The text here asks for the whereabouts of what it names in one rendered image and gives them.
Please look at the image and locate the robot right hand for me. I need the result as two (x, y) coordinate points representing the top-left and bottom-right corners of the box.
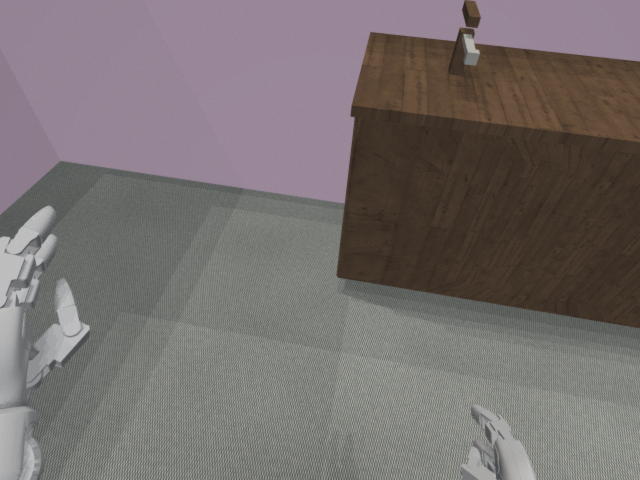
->
(461, 404), (537, 480)

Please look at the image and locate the left robot forearm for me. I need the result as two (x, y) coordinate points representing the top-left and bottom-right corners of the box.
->
(0, 406), (44, 480)

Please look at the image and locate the counter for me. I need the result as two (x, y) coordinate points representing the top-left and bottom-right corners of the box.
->
(336, 0), (640, 328)

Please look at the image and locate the robot left hand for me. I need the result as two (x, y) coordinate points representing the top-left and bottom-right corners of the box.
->
(0, 206), (90, 409)

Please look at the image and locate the tap lever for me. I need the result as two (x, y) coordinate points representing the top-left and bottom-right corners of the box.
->
(462, 34), (480, 66)

